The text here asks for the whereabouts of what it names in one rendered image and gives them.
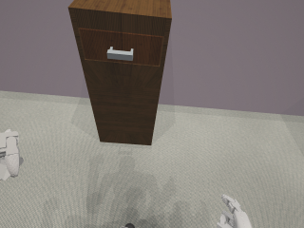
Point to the robot left hand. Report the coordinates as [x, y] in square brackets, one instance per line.
[10, 154]

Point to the cabinet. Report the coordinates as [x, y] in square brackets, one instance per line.
[124, 96]

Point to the drawer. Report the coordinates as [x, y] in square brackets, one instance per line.
[146, 48]

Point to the robot right hand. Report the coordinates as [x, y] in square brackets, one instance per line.
[239, 219]

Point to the handle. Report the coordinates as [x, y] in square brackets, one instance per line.
[120, 54]

